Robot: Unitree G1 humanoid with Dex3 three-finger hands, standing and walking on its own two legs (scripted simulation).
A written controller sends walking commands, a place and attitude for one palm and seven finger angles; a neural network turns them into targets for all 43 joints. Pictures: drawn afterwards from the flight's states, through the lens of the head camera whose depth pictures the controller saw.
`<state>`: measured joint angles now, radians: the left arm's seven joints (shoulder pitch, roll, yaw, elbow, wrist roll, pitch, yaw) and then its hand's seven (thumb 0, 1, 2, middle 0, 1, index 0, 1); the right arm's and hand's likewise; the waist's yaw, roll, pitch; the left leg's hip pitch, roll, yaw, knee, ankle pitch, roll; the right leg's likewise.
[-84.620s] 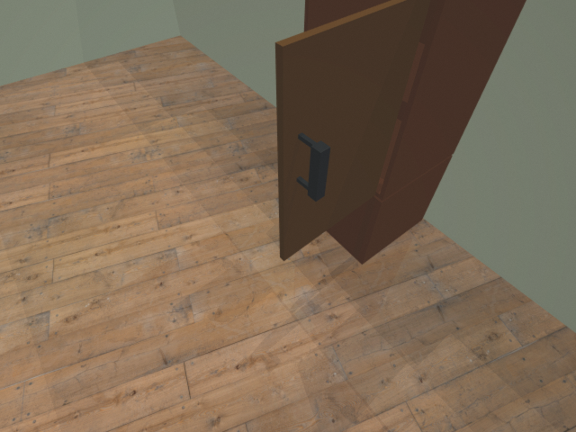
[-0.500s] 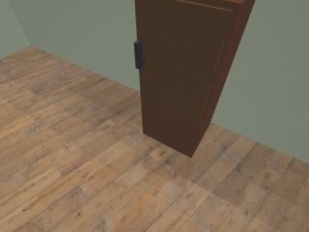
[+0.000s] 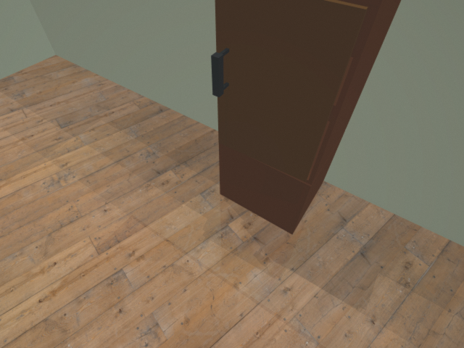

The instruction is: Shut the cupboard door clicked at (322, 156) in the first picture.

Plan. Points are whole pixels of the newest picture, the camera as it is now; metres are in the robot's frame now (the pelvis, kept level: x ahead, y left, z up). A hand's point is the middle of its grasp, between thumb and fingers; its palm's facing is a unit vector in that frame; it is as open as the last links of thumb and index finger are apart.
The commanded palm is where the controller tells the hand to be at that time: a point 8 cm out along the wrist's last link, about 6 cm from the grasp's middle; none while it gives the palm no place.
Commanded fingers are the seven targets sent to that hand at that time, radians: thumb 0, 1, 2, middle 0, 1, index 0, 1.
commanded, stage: walk to a spot facing it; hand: left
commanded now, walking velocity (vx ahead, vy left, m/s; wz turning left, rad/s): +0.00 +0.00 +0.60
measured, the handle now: (221, 72) +0.87 +0.08 +0.01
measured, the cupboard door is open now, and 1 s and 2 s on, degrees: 2 2 2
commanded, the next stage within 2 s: none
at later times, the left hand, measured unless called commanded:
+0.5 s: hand out of the picture +0.09 +0.26 -0.15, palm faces +0.26 -0.93 -0.26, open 7.4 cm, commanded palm none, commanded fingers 0.00 0.90 0.90 -0.20 -0.30 -0.20 -0.30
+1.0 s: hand out of the picture -0.07 +0.16 -0.17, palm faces +0.61 -0.75 -0.26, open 7.4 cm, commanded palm none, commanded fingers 0.00 0.90 0.90 -0.20 -0.30 -0.20 -0.30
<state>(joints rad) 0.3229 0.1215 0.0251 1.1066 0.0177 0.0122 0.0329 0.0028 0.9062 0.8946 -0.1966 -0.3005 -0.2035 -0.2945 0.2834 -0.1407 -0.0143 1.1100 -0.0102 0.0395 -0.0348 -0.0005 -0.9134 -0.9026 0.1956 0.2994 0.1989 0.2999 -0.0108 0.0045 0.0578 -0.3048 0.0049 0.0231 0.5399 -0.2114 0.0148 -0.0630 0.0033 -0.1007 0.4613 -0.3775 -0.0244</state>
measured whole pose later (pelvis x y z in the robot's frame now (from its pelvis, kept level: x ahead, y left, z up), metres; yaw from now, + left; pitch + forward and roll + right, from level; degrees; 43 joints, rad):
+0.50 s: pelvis +0.01 +0.01 +0.01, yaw +16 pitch +3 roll -2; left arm 0.07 0.25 0.08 0.87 0.03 0.04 0.02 0.00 0.91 0.89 -0.19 -0.30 -0.20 -0.29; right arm 0.21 -0.21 -0.05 0.95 -0.03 0.04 -0.02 0.00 -0.91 -0.90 0.20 0.30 0.20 0.30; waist -0.04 0.01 0.09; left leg -0.34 -0.06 -0.09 0.46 -0.16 0.05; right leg -0.46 -0.04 0.03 0.95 -0.39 0.07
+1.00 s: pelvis +0.03 -0.02 -0.01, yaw +38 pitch +1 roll +1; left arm 0.27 0.20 0.05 0.88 0.04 0.02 0.02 0.01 0.90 0.89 -0.20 -0.30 -0.21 -0.29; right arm 0.13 -0.24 -0.07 0.91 -0.01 0.09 0.02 0.00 -0.91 -0.90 0.19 0.30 0.20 0.30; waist 0.01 -0.01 0.13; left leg -0.39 0.02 0.06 0.80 -0.43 -0.04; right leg -0.19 -0.14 -0.22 0.59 -0.41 0.03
